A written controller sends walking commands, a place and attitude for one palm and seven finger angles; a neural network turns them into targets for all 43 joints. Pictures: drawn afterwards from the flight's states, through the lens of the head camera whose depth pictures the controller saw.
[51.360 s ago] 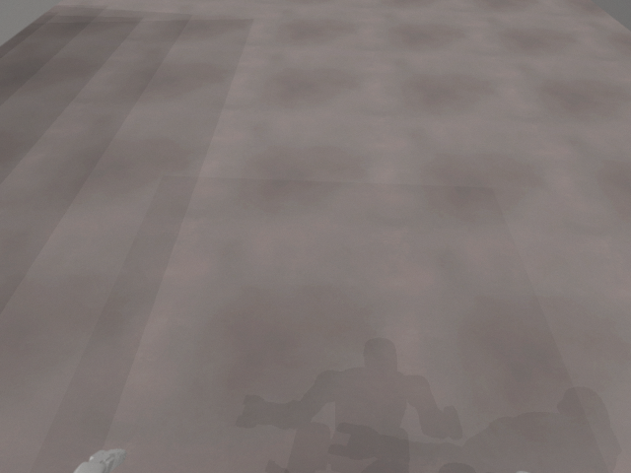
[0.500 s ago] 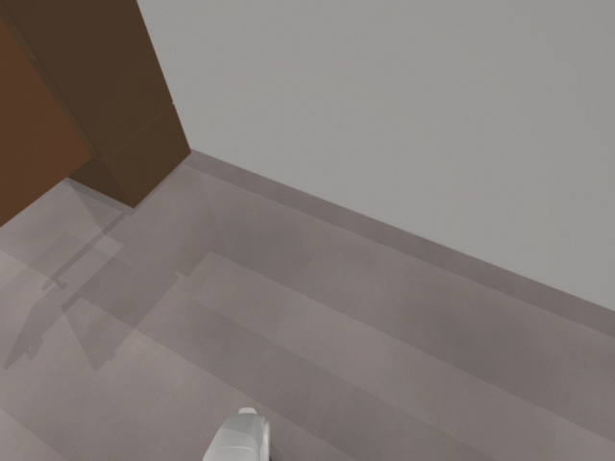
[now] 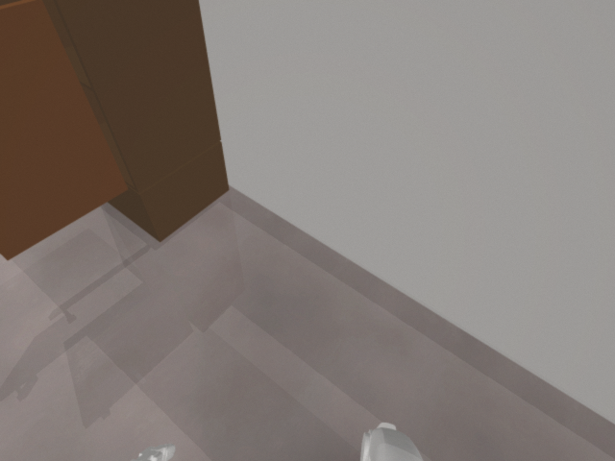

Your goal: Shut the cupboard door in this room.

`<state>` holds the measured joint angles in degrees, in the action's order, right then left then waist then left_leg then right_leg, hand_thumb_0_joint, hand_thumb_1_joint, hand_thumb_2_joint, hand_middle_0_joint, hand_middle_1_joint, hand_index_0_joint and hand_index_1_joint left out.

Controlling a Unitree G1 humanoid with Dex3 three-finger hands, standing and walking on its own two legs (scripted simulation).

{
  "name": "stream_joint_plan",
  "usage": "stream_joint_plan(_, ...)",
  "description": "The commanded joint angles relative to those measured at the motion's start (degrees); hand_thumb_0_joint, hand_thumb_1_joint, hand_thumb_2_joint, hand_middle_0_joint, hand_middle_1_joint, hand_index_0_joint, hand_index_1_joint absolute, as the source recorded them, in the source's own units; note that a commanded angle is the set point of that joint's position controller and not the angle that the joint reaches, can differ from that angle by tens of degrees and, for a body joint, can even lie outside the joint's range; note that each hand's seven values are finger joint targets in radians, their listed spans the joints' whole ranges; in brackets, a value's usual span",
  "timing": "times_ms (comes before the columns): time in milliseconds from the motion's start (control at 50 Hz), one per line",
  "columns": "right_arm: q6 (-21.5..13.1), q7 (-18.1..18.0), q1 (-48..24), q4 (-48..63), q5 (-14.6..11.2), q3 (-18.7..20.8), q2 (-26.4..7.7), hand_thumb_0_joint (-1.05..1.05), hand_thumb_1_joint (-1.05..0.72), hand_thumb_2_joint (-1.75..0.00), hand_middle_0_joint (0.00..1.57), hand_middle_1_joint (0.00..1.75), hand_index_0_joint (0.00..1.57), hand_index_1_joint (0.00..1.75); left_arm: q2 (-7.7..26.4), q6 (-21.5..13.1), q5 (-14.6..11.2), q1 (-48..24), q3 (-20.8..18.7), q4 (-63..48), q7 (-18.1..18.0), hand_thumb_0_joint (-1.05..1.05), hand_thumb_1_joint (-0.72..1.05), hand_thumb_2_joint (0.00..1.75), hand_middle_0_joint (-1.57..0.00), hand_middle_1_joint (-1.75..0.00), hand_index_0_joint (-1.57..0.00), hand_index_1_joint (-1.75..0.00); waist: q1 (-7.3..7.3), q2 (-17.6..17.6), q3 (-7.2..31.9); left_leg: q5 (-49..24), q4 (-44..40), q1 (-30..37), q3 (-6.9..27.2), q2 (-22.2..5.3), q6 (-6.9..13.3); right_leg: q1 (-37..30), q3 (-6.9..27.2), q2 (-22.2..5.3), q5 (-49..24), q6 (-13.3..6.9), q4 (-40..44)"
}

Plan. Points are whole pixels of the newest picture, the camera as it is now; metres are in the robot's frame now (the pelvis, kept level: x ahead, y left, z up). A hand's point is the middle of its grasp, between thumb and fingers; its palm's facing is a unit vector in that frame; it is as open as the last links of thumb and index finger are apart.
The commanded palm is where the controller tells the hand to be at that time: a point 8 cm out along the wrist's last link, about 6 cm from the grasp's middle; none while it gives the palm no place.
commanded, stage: walk to a spot facing it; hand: left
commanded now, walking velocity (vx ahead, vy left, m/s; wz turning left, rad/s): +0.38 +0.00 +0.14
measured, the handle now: out of the picture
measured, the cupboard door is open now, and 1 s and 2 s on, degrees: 88 88 88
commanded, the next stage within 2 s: turn to face it in 0.52 s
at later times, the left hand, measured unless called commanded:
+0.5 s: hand (218, 433) +0.19 +0.14 -0.17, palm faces +0.23 -0.95 -0.22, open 7.3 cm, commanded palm none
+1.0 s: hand (158, 315) +0.37 +0.29 -0.17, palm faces +0.48 -0.85 -0.21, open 7.4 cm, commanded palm none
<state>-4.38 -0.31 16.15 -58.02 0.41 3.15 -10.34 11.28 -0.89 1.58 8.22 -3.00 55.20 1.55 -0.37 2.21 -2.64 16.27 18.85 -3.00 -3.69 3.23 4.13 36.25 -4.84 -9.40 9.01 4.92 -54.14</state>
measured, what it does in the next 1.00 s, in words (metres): walks ahead, turning left: right foot, then left foot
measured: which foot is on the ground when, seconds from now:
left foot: down 0.00-0.16, up 0.18-0.68, down 0.70-1.00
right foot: up 0.00-0.14, down 0.16-0.70, up 0.72-1.00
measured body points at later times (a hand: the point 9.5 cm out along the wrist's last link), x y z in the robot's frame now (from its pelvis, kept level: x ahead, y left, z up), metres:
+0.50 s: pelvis +0.22 -0.04 +0.00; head +0.24 -0.04 +0.45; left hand +0.17 +0.19 -0.15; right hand +0.29 -0.27 -0.16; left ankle +0.29 +0.12 -0.67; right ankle +0.20 -0.14 -0.74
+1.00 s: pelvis +0.35 +0.05 +0.00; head +0.38 +0.09 +0.44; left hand +0.34 +0.33 -0.15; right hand +0.54 -0.12 -0.13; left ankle +0.35 +0.12 -0.74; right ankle +0.45 -0.11 -0.65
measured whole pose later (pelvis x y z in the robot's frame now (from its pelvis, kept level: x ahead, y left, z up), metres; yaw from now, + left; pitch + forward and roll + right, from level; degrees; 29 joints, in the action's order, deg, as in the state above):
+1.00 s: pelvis +0.35 +0.05 +0.00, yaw +26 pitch +1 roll -2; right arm -0.3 0.3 9.2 -52.7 0.5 2.9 -9.7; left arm 13.5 0.8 1.1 6.9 -4.7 51.7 -0.5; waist 0.1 1.1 -4.0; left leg 11.3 27.0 -16.3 -0.4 3.1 5.5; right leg 32.8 -1.1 -7.4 18.0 7.5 -63.2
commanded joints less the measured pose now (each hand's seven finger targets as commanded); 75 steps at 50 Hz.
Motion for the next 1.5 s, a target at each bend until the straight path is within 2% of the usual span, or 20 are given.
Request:
stream_joint_plan(0, -0.77, -0.71, 7.24, 0.04, 0.54, 1.45, -7.45, 0.00, -0.90, -0.90, 0.20, 0.30, 0.20, 0.30, 3.21, -1.30, -0.36, -5.51, -0.02, -5.59, 0.30, 0.00, 0.90, 0.90, -0.20, -0.30, -0.20, -0.30, -2.10, -8.30, -2.67, -31.11, -4.59, 3.55, 8.50, -16.12, 5.56, 0.67, -0.35, 1.50, -1.29, -1.67, 11.11)
stream_joint_plan(60, -0.51, -0.96, 7.45, -1.28, 0.81, 1.44, -8.21, 0.00, -0.90, -0.90, 0.20, 0.30, 0.20, 0.30, 3.58, -1.77, -0.52, -5.62, -0.20, -6.06, 0.28, 0.00, 0.90, 0.90, -0.20, -0.30, -0.20, -0.30, -1.21, -9.02, -2.53, -36.69, -1.86, 2.86, 9.28, -16.95, 5.05, -7.28, -1.48, 3.81, 1.66, -3.85, 17.11)
stream_joint_plan(120, -0.39, -0.70, 6.43, -1.83, 0.15, 1.47, -8.23, 0.00, -0.90, -0.90, 0.20, 0.30, 0.20, 0.30, 8.02, -3.33, 0.06, 13.72, -1.77, -0.47, -0.39, 0.00, 0.90, 0.90, -0.20, -0.30, -0.20, -0.30, 7.76, -1.19, 7.39, -40.26, 23.07, -6.60, 6.86, -11.84, 1.21, -36.97, 0.03, 4.66, -2.00, -6.66, 25.51)
stream_joint_plan(140, -0.68, -0.14, 8.81, -0.72, -0.70, 0.96, -4.96, 0.00, -0.90, -0.90, 0.20, 0.30, 0.20, 0.30, 14.00, -3.87, 0.77, 22.75, -3.48, 2.20, -1.27, 0.00, 0.90, 0.90, -0.20, -0.30, -0.20, -0.30, 10.13, 12.79, 15.51, -11.48, 43.51, -21.60, 1.76, -2.92, -1.51, -52.46, 21.58, -12.99, -7.11, -11.94, 28.98)
stream_joint_plan(160, -0.27, -0.22, 8.19, 0.36, -0.83, 0.95, -4.68, 0.00, -0.90, -0.90, 0.20, 0.30, 0.20, 0.30, 16.40, -3.40, -0.51, 23.35, -3.47, 3.06, -1.31, 0.00, 0.90, 0.90, -0.20, -0.30, -0.20, -0.30, 8.08, 10.27, 14.90, 15.14, 57.03, -28.41, 5.09, -0.15, -1.80, -49.93, 33.13, -20.80, -7.82, -16.46, 35.63)
stream_joint_plan(200, 0.92, 0.51, 4.62, -0.14, 0.15, 1.62, -3.67, 0.00, -0.90, -0.90, 0.20, 0.30, 0.20, 0.30, 11.26, -3.25, -0.62, 11.34, -2.61, 0.28, -1.35, 0.00, 0.90, 0.90, -0.20, -0.30, -0.20, -0.30, 4.69, 4.48, 4.08, 5.94, 61.69, -31.70, 7.82, -6.54, -1.21, -33.05, 26.72, -16.69, 18.79, -13.22, 41.11)
stream_joint_plan(300, 3.88, 1.22, 6.94, -2.24, 1.07, 1.33, -0.56, 0.00, -0.90, -0.90, 0.20, 0.30, 0.20, 0.30, 3.83, -4.24, -0.20, 7.85, -1.18, 0.78, -2.03, 0.00, 0.90, 0.90, -0.20, -0.30, -0.20, -0.30, -0.73, 4.96, -0.04, -4.66, 54.47, -30.09, 5.66, -9.64, -4.03, -20.62, 4.62, -9.30, 8.48, -8.75, 43.45)
stream_joint_plan(540, 3.44, 3.68, -14.08, 7.11, 0.96, -0.05, -0.64, 0.00, -0.90, -0.90, 0.20, 0.30, 0.20, 0.30, 6.71, -3.99, -0.34, 16.46, -1.39, 3.61, -2.40, 0.00, 0.90, 0.90, -0.20, -0.30, -0.20, -0.30, 3.58, 4.97, -3.62, -6.16, 23.93, -31.71, -2.65, -8.93, -3.79, -34.60, -8.60, -11.39, -16.11, -9.09, 39.65)
stream_joint_plan(620, 2.86, 2.69, -7.08, 6.74, 1.29, 0.49, -4.07, 0.00, -0.90, -0.90, 0.20, 0.30, 0.20, 0.30, 9.69, -3.41, -0.54, 15.51, -1.76, 3.20, -2.43, 0.00, 0.90, 0.90, -0.20, -0.30, -0.20, -0.30, -0.66, 4.11, 3.54, -2.51, 15.78, -16.13, -5.65, -3.98, -1.37, -36.89, -11.93, -12.19, -36.19, -7.49, 21.81)
stream_joint_plan(640, 2.69, 2.16, 0.59, 5.13, 1.52, 1.45, -7.16, 0.00, -0.90, -0.90, 0.20, 0.30, 0.20, 0.30, 10.54, -3.35, -0.87, 13.94, -1.95, 2.22, -2.27, 0.00, 0.90, 0.90, -0.20, -0.30, -0.20, -0.30, -5.00, 1.53, 9.70, -8.84, 9.64, -1.51, -4.31, -3.84, -0.23, -30.71, -13.29, -10.32, -32.80, -5.08, 7.72)
stream_joint_plan(680, 2.51, 0.84, 9.22, 3.81, 0.42, 3.96, -20.04, 0.00, -0.90, -0.90, 0.20, 0.30, 0.20, 0.30, 6.57, -3.17, -1.65, 12.21, -1.36, -2.51, -1.42, 0.00, 0.90, 0.90, -0.20, -0.30, -0.20, -0.30, -7.23, -18.75, 20.77, -52.60, 7.79, 20.16, 27.95, -30.08, 12.22, -2.43, -5.44, 3.40, 28.04, -0.38, -22.28)
stream_joint_plan(720, 2.40, -0.38, 3.43, 5.55, -0.17, 3.38, -17.29, 0.00, -0.90, -0.90, 0.20, 0.30, 0.20, 0.30, 6.33, -2.03, -1.66, 7.14, -1.53, -3.18, -2.56, 0.00, 0.90, 0.90, -0.20, -0.30, -0.20, -0.30, -5.01, -9.58, 16.58, -45.01, 5.68, 9.93, 23.88, -28.22, 11.83, 1.05, 2.70, 1.06, 21.96, -0.10, -25.91)
stream_joint_plan(820, 2.21, -0.32, -6.41, 8.11, 0.31, 1.64, -10.45, 0.00, -0.90, -0.90, 0.20, 0.30, 0.20, 0.30, 4.91, 0.86, -0.53, 11.80, -2.22, -1.14, -1.94, 0.00, 0.90, 0.90, -0.20, -0.30, -0.20, -0.30, 1.71, -9.82, 6.89, -34.62, 1.30, -8.85, 10.83, -16.11, 5.25, -7.12, 2.68, 1.02, 11.32, 1.27, -15.34)
stream_joint_plan(1020, 3.70, -0.25, -0.25, 7.94, 0.76, 3.47, -10.64, 0.00, -0.90, -0.90, 0.20, 0.30, 0.20, 0.30, 6.33, 1.75, -0.70, -1.68, -1.97, -8.57, -2.50, 0.00, 0.90, 0.90, -0.20, -0.30, -0.20, -0.30, -1.31, -8.46, 4.94, -31.14, 2.04, -4.11, 21.61, -15.73, 6.90, -2.84, 4.90, 3.42, 11.78, 2.72, -2.73)
stream_joint_plan(1180, 5.04, -0.52, -1.82, 8.12, 0.71, 3.90, -11.59, 0.00, -0.90, -0.90, 0.20, 0.30, 0.20, 0.30, 6.70, 0.95, -1.66, 0.08, -1.59, -10.07, -3.01, 0.00, 0.90, 0.90, -0.20, -0.30, -0.20, -0.30, 0.32, -10.20, 7.33, -36.04, 8.92, -8.76, 27.13, -12.49, 4.83, -20.31, 3.72, 8.44, 9.36, -0.03, 20.89)
stream_joint_plan(1220, 4.86, 0.00, -1.60, 8.44, -0.28, 3.57, -9.01, 0.00, -0.90, -0.90, 0.20, 0.30, 0.20, 0.30, 10.26, -0.16, -1.18, 3.98, -2.11, -9.13, -3.36, 0.00, 0.90, 0.90, -0.20, -0.30, -0.20, -0.30, 2.15, -1.20, 9.96, -20.09, 17.93, -19.93, 22.57, -7.13, -0.87, -37.21, 10.13, 0.02, -5.85, -2.84, 34.65)
stream_joint_plan(1240, 4.65, 0.32, -1.28, 9.61, -0.52, 3.07, -6.20, 0.00, -0.90, -0.90, 0.20, 0.30, 0.20, 0.30, 13.72, -0.47, -0.52, 5.72, -2.71, -8.62, -3.72, 0.00, 0.90, 0.90, -0.20, -0.30, -0.20, -0.30, 2.43, 11.40, 10.27, 10.79, 29.72, -30.10, 10.32, 1.22, -5.75, -43.46, 21.57, -15.73, -21.83, -9.64, 33.99)
stream_joint_plan(1280, 6.29, 0.21, -1.69, 8.75, 0.39, 3.68, -8.24, 0.00, -0.90, -0.90, 0.20, 0.30, 0.20, 0.30, 12.76, -0.34, -0.88, 4.44, -2.78, -9.33, -3.77, 0.00, 0.90, 0.90, -0.20, -0.30, -0.20, -0.30, 1.56, 8.11, 7.70, 17.21, 47.95, -27.96, 10.16, -1.31, -6.70, -31.02, 20.04, -17.93, -22.93, -15.07, 34.31)
stream_joint_plan(1340, 7.15, 1.25, -1.66, 7.19, 0.68, 3.05, -6.85, 0.00, -0.90, -0.90, 0.20, 0.30, 0.20, 0.30, 8.85, -0.21, -0.70, -0.26, -1.90, -10.01, -3.75, 0.00, 0.90, 0.90, -0.20, -0.30, -0.20, -0.30, -0.95, 5.96, 2.58, 8.50, 52.26, -28.99, 7.51, -3.91, -7.90, -27.17, 7.67, -10.52, -20.38, -11.61, 33.46)
stream_joint_plan(1480, 7.16, 1.46, -8.61, 7.78, 0.36, 1.47, -5.72, 0.00, -0.90, -0.90, 0.20, 0.30, 0.20, 0.30, 11.67, 0.03, -0.05, 8.33, -2.63, -6.08, -3.16, 0.00, 0.90, 0.90, -0.20, -0.30, -0.20, -0.30, 2.75, 10.10, 3.80, 9.82, 34.55, -23.23, 2.22, -3.26, -8.36, -31.09, 3.07, -9.13, -24.17, -11.33, 32.00)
